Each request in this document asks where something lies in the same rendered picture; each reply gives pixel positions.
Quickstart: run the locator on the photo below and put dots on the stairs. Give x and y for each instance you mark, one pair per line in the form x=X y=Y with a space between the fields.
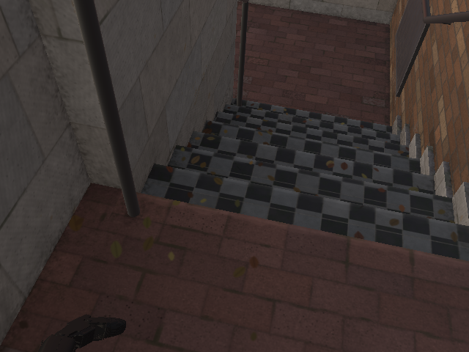
x=312 y=170

